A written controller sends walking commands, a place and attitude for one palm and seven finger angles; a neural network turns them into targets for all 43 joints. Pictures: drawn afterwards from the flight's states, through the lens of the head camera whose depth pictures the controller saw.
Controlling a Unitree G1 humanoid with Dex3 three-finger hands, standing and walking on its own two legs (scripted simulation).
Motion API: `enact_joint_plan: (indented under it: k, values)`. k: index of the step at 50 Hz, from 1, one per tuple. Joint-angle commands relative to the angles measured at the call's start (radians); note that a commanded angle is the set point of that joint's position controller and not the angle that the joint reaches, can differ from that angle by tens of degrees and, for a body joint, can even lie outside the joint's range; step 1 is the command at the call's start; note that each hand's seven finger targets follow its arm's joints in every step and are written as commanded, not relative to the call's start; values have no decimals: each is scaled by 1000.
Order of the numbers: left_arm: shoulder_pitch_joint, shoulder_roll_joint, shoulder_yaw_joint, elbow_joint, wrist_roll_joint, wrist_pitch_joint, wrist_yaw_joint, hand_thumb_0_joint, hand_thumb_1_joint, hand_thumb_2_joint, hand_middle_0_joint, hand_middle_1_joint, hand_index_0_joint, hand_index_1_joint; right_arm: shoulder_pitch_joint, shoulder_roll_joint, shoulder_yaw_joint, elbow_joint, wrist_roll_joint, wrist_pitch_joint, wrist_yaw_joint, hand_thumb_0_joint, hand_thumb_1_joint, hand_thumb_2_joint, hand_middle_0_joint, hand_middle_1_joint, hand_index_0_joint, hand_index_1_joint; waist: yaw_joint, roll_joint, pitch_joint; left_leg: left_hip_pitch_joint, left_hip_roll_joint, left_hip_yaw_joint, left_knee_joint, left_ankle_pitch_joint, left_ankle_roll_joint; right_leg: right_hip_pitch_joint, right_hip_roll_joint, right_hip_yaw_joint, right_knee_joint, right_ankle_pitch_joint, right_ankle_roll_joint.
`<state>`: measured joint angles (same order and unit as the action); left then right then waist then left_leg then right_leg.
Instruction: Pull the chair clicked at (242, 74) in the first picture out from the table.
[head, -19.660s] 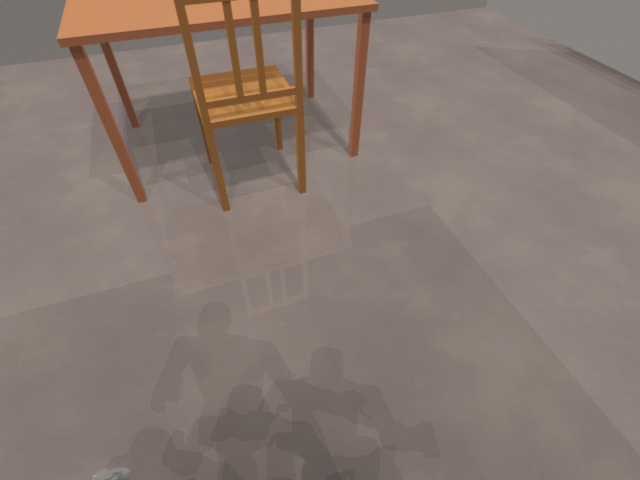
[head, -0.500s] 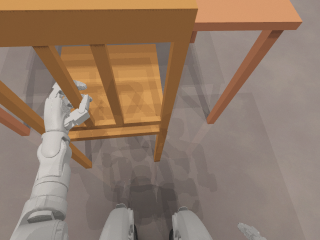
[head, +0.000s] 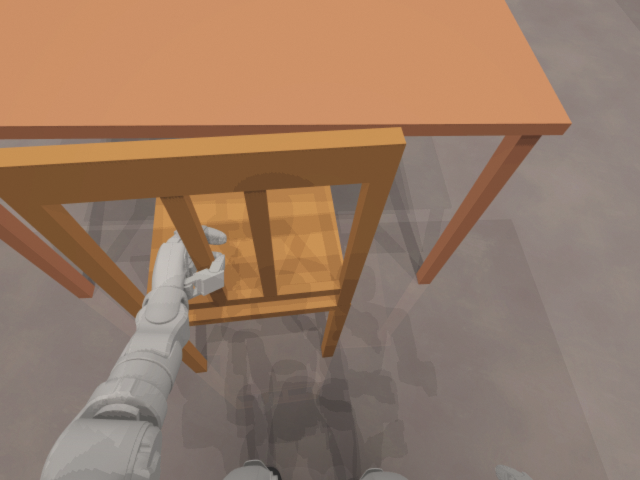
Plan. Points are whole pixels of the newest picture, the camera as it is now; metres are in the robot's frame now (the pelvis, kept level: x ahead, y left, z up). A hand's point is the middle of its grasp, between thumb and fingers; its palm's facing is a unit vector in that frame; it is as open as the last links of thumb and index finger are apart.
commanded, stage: step backward, pulling the chair out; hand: left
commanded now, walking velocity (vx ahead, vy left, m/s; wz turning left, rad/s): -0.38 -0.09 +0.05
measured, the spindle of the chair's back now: (202, 255) +0.42 +0.16 -0.05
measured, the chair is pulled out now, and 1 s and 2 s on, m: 0.04 0.18 0.26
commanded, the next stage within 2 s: none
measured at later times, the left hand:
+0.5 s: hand (241, 331) +0.30 +0.10 -0.05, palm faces -0.01 -0.99 -0.16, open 5.3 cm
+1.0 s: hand (236, 377) +0.25 +0.10 -0.06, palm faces +0.01 -0.98 -0.21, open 5.5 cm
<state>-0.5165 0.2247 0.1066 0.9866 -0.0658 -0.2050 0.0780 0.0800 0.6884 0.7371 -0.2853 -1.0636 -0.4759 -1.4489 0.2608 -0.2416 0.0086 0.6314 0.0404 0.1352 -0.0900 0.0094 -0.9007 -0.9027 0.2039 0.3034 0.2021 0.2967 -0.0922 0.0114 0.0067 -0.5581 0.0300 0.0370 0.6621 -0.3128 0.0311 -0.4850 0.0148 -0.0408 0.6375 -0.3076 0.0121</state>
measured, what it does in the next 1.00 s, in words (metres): walks backwards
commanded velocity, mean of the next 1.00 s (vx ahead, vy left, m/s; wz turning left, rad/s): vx -0.38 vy -0.01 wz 0.09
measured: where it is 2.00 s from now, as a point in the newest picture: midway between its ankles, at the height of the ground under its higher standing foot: outside the picture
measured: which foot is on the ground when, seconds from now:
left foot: down 0.00-0.90, up 0.92-1.00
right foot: down 0.00-1.00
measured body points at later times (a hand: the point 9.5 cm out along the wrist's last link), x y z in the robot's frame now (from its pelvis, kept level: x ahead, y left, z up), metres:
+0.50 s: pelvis -0.07 -0.02 +0.01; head +0.02 -0.03 +0.45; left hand +0.30 +0.15 -0.04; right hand +0.01 -0.29 -0.12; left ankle +0.00 +0.09 -0.72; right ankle -0.04 -0.13 -0.72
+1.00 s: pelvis -0.12 -0.02 +0.00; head -0.04 -0.04 +0.44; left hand +0.24 +0.15 -0.04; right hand -0.02 -0.27 -0.14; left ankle -0.06 +0.10 -0.70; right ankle -0.04 -0.13 -0.72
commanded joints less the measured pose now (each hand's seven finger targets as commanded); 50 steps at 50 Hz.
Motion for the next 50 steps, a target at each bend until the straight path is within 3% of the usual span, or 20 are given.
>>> enact_joint_plan:
  k: [1, 4, 8, 12, 14, 17, 18, 23, 28, 30, 33, 35, 37, 39, 43, 45, 46, 47, 48, 50]
  values:
    - [-254, 150, -24, -216, 59, -53, 8, 0, 900, 900, -500, -1450, -500, -1450, 74, -131, -56, -51, -10, -37, -6, 0, -900, -900, 200, 300, 200, 300, 28, 253, -449, 556, 169, -173, -52, 933, 1, 74, -62, 62, -48, 308, -18]
    - [-214, 160, -13, -238, 61, -59, 4, 0, 900, 900, -500, -1450, -500, -1450, 63, -134, -59, -56, -14, -41, -3, 0, -900, -900, 200, 300, 200, 300, 32, 216, -455, 574, 177, -163, -62, 952, -3, 110, -64, 64, -74, 353, -20]
    - [-171, 182, 4, -261, 63, -65, 6, 0, 900, 900, -500, -1450, -500, -1450, 59, -137, -63, -59, -11, -44, -6, 0, -900, -900, 200, 300, 200, 300, 30, 167, -487, 564, 171, -132, -60, 940, -16, 186, -91, 80, -91, 543, -28]
    - [-161, 215, 17, -261, 59, -65, 13, 0, 900, 900, -500, -1450, -500, -1450, 48, -146, -69, -58, -2, -50, -18, 0, -900, -900, 200, 300, 200, 300, 32, 124, -492, 485, 157, -102, -71, 772, -24, 267, -125, 105, -112, 678, -39]
    - [-172, 191, -12, -260, 53, -64, 15, 0, 900, 900, -500, -1450, -500, -1450, 31, -138, -65, -56, 5, -56, -21, 0, -900, -900, 200, 300, 200, 300, 29, 122, -480, 449, 143, -81, -83, 660, -30, 286, -147, 118, -121, 699, -41]
    - [-182, 230, 3, -244, 52, -60, 23, 0, 900, 900, -500, -1450, -500, -1450, 18, -152, -68, -49, 9, -68, -33, 0, -900, -900, 200, 300, 200, 300, 33, 116, -457, 416, 128, -82, -102, 548, -29, 282, -155, 124, -137, 644, -37]
    - [-182, 200, -25, -240, 50, -58, 23, 0, 900, 900, -500, -1450, -500, -1450, 10, -142, -63, -50, 11, -71, -31, 0, -900, -900, 200, 300, 200, 300, 31, 120, -452, 409, 126, -80, -107, 520, -28, 280, -156, 123, -140, 622, -35]
    - [-224, 197, -45, -220, 41, -52, 32, 0, 900, 900, -500, -1450, -500, -1450, -19, -145, -61, -43, 19, -94, -38, 0, -900, -900, 200, 300, 200, 300, 30, 67, -387, 381, 95, -75, -122, 338, -28, 237, -169, 134, -196, 447, -26]
    - [-249, 172, -77, -201, 39, -64, 42, 0, 900, 900, -500, -1450, -500, -1450, -35, -149, -59, -35, 23, -124, -45, 0, -900, -900, 200, 300, 200, 300, 34, 31, -311, 392, 63, -79, -130, 111, -30, 139, -195, 156, -281, 117, -45]
    - [-273, 144, -98, -201, 38, -76, 40, 0, 900, 900, -500, -1450, -500, -1450, -42, -150, -55, -35, 21, -143, -48, 0, -900, -900, 200, 300, 200, 300, 36, 24, -289, 393, 84, -111, -174, 66, -18, 103, -160, 129, -267, 1, -38]
    - [-284, 123, -105, -198, 41, -81, 40, 0, 900, 900, -500, -1450, -500, -1450, -47, -154, -51, -30, 13, -161, -52, 0, -900, -900, 200, 300, 200, 300, 47, 130, -296, 371, 169, -211, -298, 54, 25, 114, -74, 72, -118, -56, -20]
    - [-315, 102, -111, -218, 42, -80, 39, 0, 900, 900, -500, -1450, -500, -1450, -58, -147, -48, -29, 6, -166, -51, 0, -900, -900, 200, 300, 200, 300, 56, 192, -305, 359, 224, -275, -324, 67, 54, 118, -56, 65, -5, -56, -28]
    - [-312, 134, -82, -212, 46, -79, 43, 0, 900, 900, -500, -1450, -500, -1450, -45, -150, -49, -15, -4, -173, -54, 0, -900, -900, 200, 300, 200, 300, 59, 172, -325, 399, 231, -265, -280, 204, 65, 127, -59, 71, -12, -8, -29]
    - [-326, 113, -99, -209, 51, -75, 39, 0, 900, 900, -500, -1450, -500, -1450, -49, -143, -46, -10, -5, -181, -47, 0, -900, -900, 200, 300, 200, 300, 56, 177, -313, 352, 223, -233, -259, 201, 56, 169, -70, 71, -24, 16, -34]
    - [-307, 149, -73, -187, 51, -72, 42, 0, 900, 900, -500, -1450, -500, -1450, -60, -139, -50, -8, -2, -195, -47, 0, -900, -900, 200, 300, 200, 300, 66, 86, -265, 180, 163, -189, -209, -29, 26, 228, -127, 146, -107, -56, -63]
    - [-312, 175, -68, -178, 52, -82, 51, 0, 900, 900, -500, -1450, -500, -1450, -33, -130, -54, -2, 6, -207, -44, 0, -900, -900, 200, 300, 200, 300, 50, -107, -251, 219, 33, -95, 7, -151, -34, 118, -274, 340, -313, -171, -120]
    - [-306, 180, -66, -159, 55, -78, 58, 0, 900, 900, -500, -1450, -500, -1450, -22, -126, -53, 20, 9, -210, -42, 0, -900, -900, 200, 300, 200, 300, 57, -170, -273, 250, -23, -61, 162, -113, -64, 108, -378, 397, -377, -123, -161]
    - [-272, 194, -47, -142, 60, -70, 63, 0, 900, 900, -500, -1450, -500, -1450, -30, -139, -56, 25, 3, -211, -42, 0, -900, -900, 200, 300, 200, 300, 72, -149, -287, 211, -41, -94, 265, -142, -72, 153, -414, 405, -361, 65, -202]
    - [-272, 174, -54, -137, 62, -58, 60, 0, 900, 900, -500, -1450, -500, -1450, -47, -122, -45, 29, -2, -212, -35, 0, -900, -900, 200, 300, 200, 300, 77, -125, -293, 137, -38, -131, 292, -175, -71, 253, -426, 374, -304, 292, -220]
    - [-295, 169, -40, -168, 58, -41, 58, 0, 900, 900, -500, -1450, -500, -1450, -52, -117, -34, 39, 2, -217, -32, 0, -900, -900, 200, 300, 200, 300, 68, -116, -328, 115, -14, -167, 192, -197, -68, 385, -415, 290, -194, 603, -196]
